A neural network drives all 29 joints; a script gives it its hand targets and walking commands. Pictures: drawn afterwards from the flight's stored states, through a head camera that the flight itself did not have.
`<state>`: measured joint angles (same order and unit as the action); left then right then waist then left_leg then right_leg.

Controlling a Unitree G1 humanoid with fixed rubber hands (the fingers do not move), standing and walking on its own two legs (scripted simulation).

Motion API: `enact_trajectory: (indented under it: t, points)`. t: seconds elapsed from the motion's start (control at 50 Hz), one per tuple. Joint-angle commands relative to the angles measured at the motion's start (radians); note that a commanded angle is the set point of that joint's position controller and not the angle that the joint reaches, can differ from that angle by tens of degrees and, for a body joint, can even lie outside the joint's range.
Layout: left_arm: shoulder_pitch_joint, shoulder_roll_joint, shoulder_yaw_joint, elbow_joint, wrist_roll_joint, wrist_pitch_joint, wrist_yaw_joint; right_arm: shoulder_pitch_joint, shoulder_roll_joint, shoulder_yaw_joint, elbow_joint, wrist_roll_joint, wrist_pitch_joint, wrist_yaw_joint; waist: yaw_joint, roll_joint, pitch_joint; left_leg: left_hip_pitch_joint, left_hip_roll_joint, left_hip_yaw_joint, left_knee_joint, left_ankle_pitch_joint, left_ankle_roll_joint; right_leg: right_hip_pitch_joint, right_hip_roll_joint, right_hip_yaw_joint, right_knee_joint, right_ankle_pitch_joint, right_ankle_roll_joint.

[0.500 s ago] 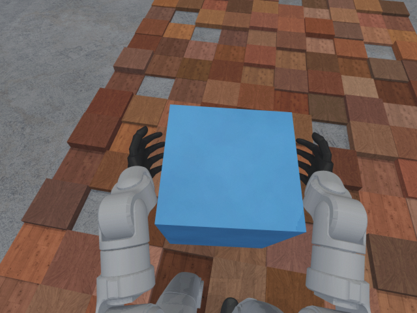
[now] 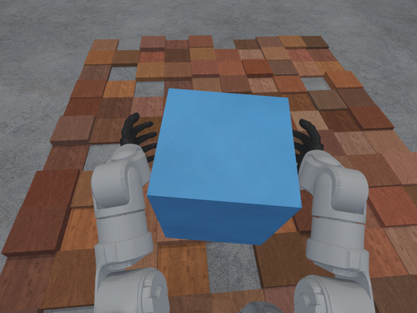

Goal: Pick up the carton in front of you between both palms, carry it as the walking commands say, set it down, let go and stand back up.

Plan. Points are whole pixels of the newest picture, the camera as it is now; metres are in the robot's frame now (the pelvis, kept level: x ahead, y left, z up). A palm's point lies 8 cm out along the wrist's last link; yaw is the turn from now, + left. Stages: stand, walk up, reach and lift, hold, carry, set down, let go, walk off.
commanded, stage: carry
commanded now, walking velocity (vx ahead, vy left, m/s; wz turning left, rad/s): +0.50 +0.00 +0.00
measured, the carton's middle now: (220, 175) +0.35 -0.02 +0.06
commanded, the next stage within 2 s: none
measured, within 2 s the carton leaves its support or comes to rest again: neither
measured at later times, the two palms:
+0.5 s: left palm (106, 75) +0.62 +0.24 +0.12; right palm (226, 64) +0.68 -0.06 +0.11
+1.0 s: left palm (130, 29) +0.95 +0.23 +0.08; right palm (217, 28) +1.00 -0.07 +0.06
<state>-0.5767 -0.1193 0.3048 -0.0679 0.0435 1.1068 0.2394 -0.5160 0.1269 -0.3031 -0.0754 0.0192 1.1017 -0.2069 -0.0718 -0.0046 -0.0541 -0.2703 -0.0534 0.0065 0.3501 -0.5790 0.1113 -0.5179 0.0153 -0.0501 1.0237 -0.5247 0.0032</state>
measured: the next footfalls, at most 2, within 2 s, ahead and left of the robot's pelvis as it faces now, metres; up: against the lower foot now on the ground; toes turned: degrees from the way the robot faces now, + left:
right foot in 0.24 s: +0.26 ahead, -0.05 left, -0.01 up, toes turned +6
left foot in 0.52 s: +0.49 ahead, +0.15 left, -0.01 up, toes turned +8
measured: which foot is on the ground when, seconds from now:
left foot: down 0.00-0.26, up 0.28-0.50, down 0.52-0.80, up 0.82-1.00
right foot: up 0.00-0.22, down 0.24-0.56, up 0.58-0.78, down 0.80-1.00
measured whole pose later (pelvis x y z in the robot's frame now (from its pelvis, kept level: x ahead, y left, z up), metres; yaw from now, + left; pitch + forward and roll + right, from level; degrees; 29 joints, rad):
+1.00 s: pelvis +0.67 +0.03 -0.02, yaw +5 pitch +2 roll +1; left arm -0.38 -0.16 0.25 -0.08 0.04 1.06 0.19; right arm -0.40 0.18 -0.31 -0.03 -0.09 1.06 -0.20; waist 0.10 0.01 -0.07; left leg -0.61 0.01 0.04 1.24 -0.50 0.03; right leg -0.30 0.03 -0.04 0.58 -0.34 -0.08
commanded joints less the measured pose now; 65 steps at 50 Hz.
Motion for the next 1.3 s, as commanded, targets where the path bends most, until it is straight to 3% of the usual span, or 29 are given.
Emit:
enact_trajectory:
  t: [0.0,0.12,0.18,0.2,0.22,0.24,0.28,0.32,0.36,0.48,0.52,0.56,0.6,0.66,0.72,0.74,0.78,0.8,0.82,0.86,0.9,0.94,1.04,1.12,1.14,1.16,1.18,1.24,1.28]
  points:
    - [-0.501,-0.725,-0.546,-0.022,-0.109,-0.029,-0.006,-0.595,0.706,0.586,-0.082,0.170,-0.033,0.029,0.030,0.186,-0.338,0.429,0.245,-0.254,-0.105,0.310,0.041,-0.137,-0.001,-0.040,-0.105,0.014,0.016]
    - [-0.438,-0.803,-0.606,-0.012,-0.081,-0.076,-0.036,-0.520,0.771,0.652,-0.091,0.146,-0.088,0.063,0.069,0.153,-0.325,0.363,0.184,-0.087,-0.093,0.751,-0.020,0.175,0.057,-0.185,-0.484,0.334,0.023]
    - [-0.453,-0.853,-0.668,-0.083,-0.145,-0.104,-0.061,-0.586,0.791,0.699,-0.188,0.145,-0.117,0.062,0.194,0.108,-0.431,0.254,0.197,0.045,0.324,1.150,-0.040,0.487,0.043,-0.167,-0.539,0.340,-0.038]
    - [-0.432,-0.831,-0.675,-0.108,-0.158,-0.111,-0.064,-0.583,0.779,0.688,-0.184,0.133,-0.121,0.056,0.238,0.032,-0.425,0.089,0.132,0.088,0.506,1.045,-0.043,0.617,0.014,-0.110,-0.572,0.347,-0.077]
    - [-0.369,-0.790,-0.662,-0.044,-0.135,-0.106,-0.061,-0.562,0.754,0.672,-0.157,0.106,-0.115,0.048,0.242,-0.156,-0.359,-0.180,0.024,0.073,0.701,0.585,-0.060,0.718,-0.121,0.187,-0.658,0.363,-0.184]
    - [-0.321,-0.747,-0.664,0.016,-0.137,-0.094,-0.059,-0.415,0.687,0.608,-0.055,0.039,-0.100,0.030,0.167,-0.200,-0.312,-0.401,-0.044,-0.003,0.807,0.178,-0.059,0.813,-0.276,0.448,-0.662,0.627,-0.260]
    - [-0.378,-0.732,-0.698,-0.039,-0.191,-0.097,-0.064,-0.344,0.643,0.556,-0.020,0.006,-0.092,0.001,0.153,-0.121,-0.323,-0.501,0.013,-0.056,0.828,0.067,-0.050,0.796,-0.351,0.501,-0.622,0.779,-0.336]
    - [-0.495,-0.796,-0.743,-0.085,-0.272,-0.098,-0.079,-0.428,0.654,0.511,-0.049,0.008,-0.098,-0.008,0.138,-0.018,-0.243,-0.487,0.077,-0.051,0.606,0.054,-0.058,0.674,-0.327,0.436,-0.700,0.563,-0.259]
    - [-0.516,-0.799,-0.732,-0.097,-0.293,-0.103,-0.076,-0.511,0.656,0.519,-0.077,0.029,-0.101,-0.008,0.155,-0.061,-0.193,-0.382,0.056,0.006,0.428,0.116,-0.083,0.544,-0.306,0.400,-0.754,0.559,-0.229]
    - [-0.400,-0.741,-0.721,-0.200,-0.297,-0.079,-0.062,-0.453,0.642,0.544,-0.178,0.071,-0.090,-0.013,0.129,-0.107,-0.348,0.001,-0.048,0.131,0.122,0.551,-0.050,0.516,-0.166,0.103,-0.478,1.083,-0.087]
    - [-0.379,-0.711,-0.726,-0.241,-0.288,-0.060,-0.057,-0.404,0.625,0.556,-0.203,0.079,-0.066,-0.007,0.026,-0.021,-0.400,0.397,0.010,0.134,0.010,0.657,-0.032,0.289,-0.116,0.039,-0.250,0.863,-0.036]
    - [-0.333,-0.691,-0.708,-0.247,-0.266,-0.029,-0.056,-0.319,0.589,0.561,-0.188,0.068,-0.044,-0.008,-0.027,0.305,-0.434,0.877,0.392,-0.337,0.117,1.003,0.135,-0.322,0.042,0.044,0.221,-0.094,0.034]
    - [-0.274,-0.647,-0.651,-0.241,-0.223,-0.007,-0.045,-0.307,0.597,0.597,-0.222,0.091,-0.019,-0.007,-0.070,0.107,-0.411,0.850,0.372,-0.330,0.131,0.923,0.144,-0.483,0.023,0.095,0.349,-0.096,-0.016]
    - [-0.268,-0.629,-0.565,-0.294,-0.159,-0.007,-0.038,-0.485,0.689,0.734,-0.362,0.221,-0.018,0.012,-0.022,-0.004,-0.354,0.624,0.385,-0.362,0.069,0.468,0.116,-0.477,-0.108,0.180,0.118,-0.139,-0.036]
    - [-0.243,-0.578,-0.537,-0.268,-0.078,-0.013,-0.025,-0.481,0.673,0.773,-0.361,0.255,-0.019,0.033,0.078,0.147,-0.303,0.056,0.233,-0.081,-0.060,0.219,0.013,0.225,-0.015,-0.083,-0.350,0.116,0.014]
    - [-0.202,-0.567,-0.535,-0.261,-0.066,-0.019,-0.026,-0.477,0.673,0.784,-0.361,0.268,-0.022,0.039,0.138,0.180,-0.332,-0.057,0.257,-0.035,-0.029,0.236,0.006,0.454,0.025,-0.159,-0.332,0.217,0.018]
    - [-0.171,-0.588,-0.555,-0.209,-0.057,-0.020,-0.031,-0.450,0.668,0.781,-0.321,0.250,-0.018,0.050,0.245,-0.007,-0.417,-0.149,0.170,0.153,0.377,0.478,-0.036,0.723,0.069,-0.213,-0.372,0.202,-0.023]
    - [-0.175,-0.605,-0.575,-0.180,-0.058,-0.024,-0.033,-0.488,0.653,0.775,-0.295,0.223,-0.015,0.050,0.279,-0.175,-0.418,-0.352,0.063,0.124,0.702,0.336,-0.086,0.835,-0.103,0.179,-0.493,-0.019,-0.111]
    - [-0.201,-0.619,-0.608,-0.155,-0.081,-0.021,-0.037,-0.463,0.638,0.739,-0.264,0.193,-0.013,0.046,0.208,-0.287,-0.413,-0.510,-0.023,0.072,0.937,-0.041,-0.106,0.835,-0.318,0.647,-0.683,-0.078,-0.222]
    - [-0.249,-0.641,-0.644,-0.110,-0.114,-0.018,-0.052,-0.355,0.638,0.654,-0.085,0.095,-0.007,0.024,0.156,-0.047,-0.281,-0.552,0.035,-0.021,1.115,0.066,-0.079,0.655,-0.306,0.705,-0.677,0.310,-0.284]
    - [-0.474,-0.727,-0.710,-0.154,-0.205,-0.046,-0.077,-0.390,0.701,0.561,-0.043,0.040,-0.021,0.020,0.132,-0.050,-0.273,-0.528,0.090,-0.043,1.083,0.104,-0.063,0.494,-0.342,0.637,-0.660,0.414,-0.308]
    - [-0.525,-0.781,-0.739,-0.112,-0.248,-0.075,-0.095,-0.369,0.716,0.523,0.041,-0.018,-0.045,0.008,0.099,-0.101,-0.255,-0.513,0.110,-0.013,0.919,0.078,-0.078,0.494,-0.298,0.492,-0.683,0.424,-0.242]
    - [-0.437,-0.831,-0.674,0.061,-0.218,-0.139,-0.096,-0.417,0.751,0.536,0.087,-0.036,-0.126,-0.004,0.138,-0.144,-0.262,-0.356,0.046,0.100,0.447,0.231,-0.069,0.457,-0.204,0.225,-0.658,0.679,-0.190]
    - [-0.312,-0.824,-0.637,0.119,-0.146,-0.169,-0.079,-0.389,0.782,0.564,0.097,-0.005,-0.167,0.006,0.033,-0.154,-0.393,0.096,-0.032,0.212,0.165,0.438,-0.049,0.411,-0.154,0.019,-0.399,1.063,-0.086]
    - [-0.298,-0.822,-0.632,0.112,-0.125,-0.173,-0.073,-0.400,0.790,0.579,0.073,0.016,-0.177,0.011,-0.009,-0.088,-0.463,0.307,0.045,0.085,0.140,0.439,-0.013,0.264,-0.127,-0.006,-0.235,0.928,-0.048]
    - [-0.298,-0.816,-0.623,0.061,-0.114,-0.177,-0.066,-0.409,0.792,0.602,0.064,0.039,-0.180,0.017,0.009,0.167,-0.531,0.506,0.330,-0.357,0.102,0.454,0.086,0.032,-0.036,0.005,0.021,0.391,-0.009]
    - [-0.324,-0.817,-0.635,0.037,-0.124,-0.172,-0.060,-0.395,0.798,0.604,0.061,0.047,-0.188,0.015,0.013,0.297,-0.474,0.592,0.412,-0.635,0.002,0.601,0.195,-0.205,0.075,0.022,0.210,0.035,-0.017]
    - [-0.249,-0.818,-0.604,-0.019,-0.094,-0.186,-0.040,-0.401,0.841,0.705,-0.055,0.134,-0.186,0.040,0.006,0.043,-0.395,0.462,0.381,-0.418,0.041,0.762,0.135,-0.265,-0.054,0.106,0.230,0.115,-0.032]
    - [-0.195,-0.826,-0.617,-0.049,-0.084,-0.182,-0.049,-0.397,0.861,0.754,-0.126,0.176,-0.184,0.064,0.031,0.046,-0.363,0.380,0.350,-0.306,-0.018,0.723,0.075,-0.207,-0.090,0.086,0.088,0.189,-0.012]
